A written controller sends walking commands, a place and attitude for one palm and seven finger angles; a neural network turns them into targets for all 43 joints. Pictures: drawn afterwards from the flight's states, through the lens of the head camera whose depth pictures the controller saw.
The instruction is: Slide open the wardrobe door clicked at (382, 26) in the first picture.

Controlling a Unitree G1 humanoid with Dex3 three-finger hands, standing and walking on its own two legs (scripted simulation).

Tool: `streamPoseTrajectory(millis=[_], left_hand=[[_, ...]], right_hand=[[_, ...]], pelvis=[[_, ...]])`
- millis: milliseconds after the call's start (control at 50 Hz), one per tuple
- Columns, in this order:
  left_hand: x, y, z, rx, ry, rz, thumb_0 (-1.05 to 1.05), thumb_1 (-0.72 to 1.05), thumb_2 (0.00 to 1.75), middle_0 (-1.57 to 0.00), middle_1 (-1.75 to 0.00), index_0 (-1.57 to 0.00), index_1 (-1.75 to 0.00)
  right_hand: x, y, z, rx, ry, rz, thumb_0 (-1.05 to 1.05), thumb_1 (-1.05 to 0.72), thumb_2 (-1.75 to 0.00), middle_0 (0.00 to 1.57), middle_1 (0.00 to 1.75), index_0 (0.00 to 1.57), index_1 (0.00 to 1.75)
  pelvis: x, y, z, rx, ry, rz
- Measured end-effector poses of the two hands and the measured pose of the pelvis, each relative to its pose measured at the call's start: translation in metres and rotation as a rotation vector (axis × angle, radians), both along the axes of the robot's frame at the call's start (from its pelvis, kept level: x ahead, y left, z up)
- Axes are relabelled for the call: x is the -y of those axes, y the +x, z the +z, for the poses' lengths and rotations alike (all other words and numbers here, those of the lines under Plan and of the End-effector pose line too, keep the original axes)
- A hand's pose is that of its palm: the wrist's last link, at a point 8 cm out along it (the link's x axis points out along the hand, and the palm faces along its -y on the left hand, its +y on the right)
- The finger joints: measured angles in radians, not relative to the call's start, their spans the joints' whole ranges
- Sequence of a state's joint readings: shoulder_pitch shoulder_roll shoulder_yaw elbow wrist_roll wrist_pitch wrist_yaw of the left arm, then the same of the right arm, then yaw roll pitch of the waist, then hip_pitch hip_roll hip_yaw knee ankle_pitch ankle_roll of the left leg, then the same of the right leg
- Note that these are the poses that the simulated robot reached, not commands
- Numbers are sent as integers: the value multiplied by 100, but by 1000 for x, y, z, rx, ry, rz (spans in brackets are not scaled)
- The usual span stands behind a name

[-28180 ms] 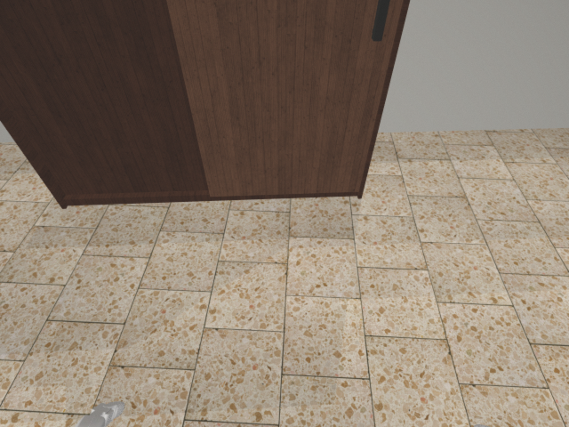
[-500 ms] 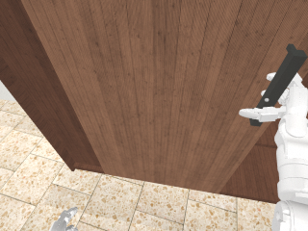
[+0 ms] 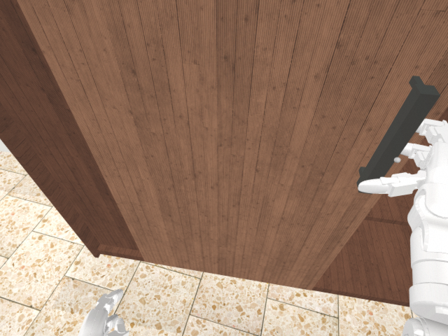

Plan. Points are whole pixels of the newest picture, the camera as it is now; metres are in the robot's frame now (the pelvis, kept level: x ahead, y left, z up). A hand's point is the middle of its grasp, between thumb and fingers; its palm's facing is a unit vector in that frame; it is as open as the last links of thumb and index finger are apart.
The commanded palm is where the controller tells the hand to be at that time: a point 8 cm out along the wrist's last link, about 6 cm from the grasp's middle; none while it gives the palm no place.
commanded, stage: slip the hand off the handle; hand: right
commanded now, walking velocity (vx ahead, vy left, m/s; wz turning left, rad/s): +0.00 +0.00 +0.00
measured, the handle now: (387, 140) +0.44 -0.27 +0.15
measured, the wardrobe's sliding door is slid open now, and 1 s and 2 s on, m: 0.47 0.47 0.47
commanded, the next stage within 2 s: draw the hand back to the body in 1.22 s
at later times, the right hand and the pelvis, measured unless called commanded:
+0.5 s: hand (426, 166) +0.38 -0.32 +0.14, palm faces +0.38 +0.91 -0.19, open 14.7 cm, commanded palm +0.33 -0.35 +0.15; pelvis +0.01 +0.00 +0.00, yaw +0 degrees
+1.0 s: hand out of the picture +0.27 -0.30 +0.14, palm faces +0.43 +0.89 -0.18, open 14.7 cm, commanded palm +0.23 -0.33 +0.15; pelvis +0.00 +0.01 +0.00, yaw -2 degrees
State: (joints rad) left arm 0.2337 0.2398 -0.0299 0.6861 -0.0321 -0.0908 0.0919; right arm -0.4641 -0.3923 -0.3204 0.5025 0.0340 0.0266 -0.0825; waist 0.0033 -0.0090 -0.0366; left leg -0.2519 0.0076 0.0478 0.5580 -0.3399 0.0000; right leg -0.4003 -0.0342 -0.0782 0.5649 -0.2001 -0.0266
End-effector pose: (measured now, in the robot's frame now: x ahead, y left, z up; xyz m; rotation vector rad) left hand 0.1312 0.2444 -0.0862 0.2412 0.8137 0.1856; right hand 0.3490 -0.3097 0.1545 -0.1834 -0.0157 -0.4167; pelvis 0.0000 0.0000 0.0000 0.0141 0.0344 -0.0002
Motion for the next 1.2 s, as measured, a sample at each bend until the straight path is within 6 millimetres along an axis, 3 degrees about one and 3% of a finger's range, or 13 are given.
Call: streamPoseTrajectory(millis=[160,360,520,640,940,1060,1200], left_hand=[[-12,-3,-3,-37,31,-8,1,90,89,-20,-30,-20,-30],[-23,-27,-12,-111,51,22,1,90,89,-20,-30,-20,-30],[-23,-40,-17,-137,30,58,1,90,89,-20,-30,-20,-30],[-14,-23,-14,-79,5,53,1,90,89,-20,-30,-20,-30],[21,62,17,178,-30,-113,1,90,89,-20,-30,-20,-30],[26,67,23,216,-28,-151,1,90,89,-20,-30,-20,-30],[19,51,17,188,-27,-139,1,90,89,-20,-30,-20,-30]], right_hand=[[28,-12,3,-10,-19,-22,-1,55,-20,27,115,26,116],[49,-5,-1,-23,-7,-8,-1,55,-20,26,115,25,115],[47,-10,-4,-5,-17,35,-1,55,-20,25,115,25,116],[39,-31,-10,7,-10,33,-1,55,-20,26,115,25,116],[38,-112,-6,2,-5,-36,-1,55,-20,25,115,25,115],[27,-126,-6,19,-8,-15,-1,55,-20,25,115,25,115],[27,-128,-3,14,-9,-21,-1,55,-20,26,115,25,115]], pelvis=[[-6,0,-1,-5,5,-20],[-9,0,-4,-38,11,-22],[-4,7,-5,-51,9,-3],[-1,11,-4,-39,5,8],[-5,3,-2,21,3,-31],[-10,-4,-1,39,4,-42],[-17,-8,-1,49,3,-42]])
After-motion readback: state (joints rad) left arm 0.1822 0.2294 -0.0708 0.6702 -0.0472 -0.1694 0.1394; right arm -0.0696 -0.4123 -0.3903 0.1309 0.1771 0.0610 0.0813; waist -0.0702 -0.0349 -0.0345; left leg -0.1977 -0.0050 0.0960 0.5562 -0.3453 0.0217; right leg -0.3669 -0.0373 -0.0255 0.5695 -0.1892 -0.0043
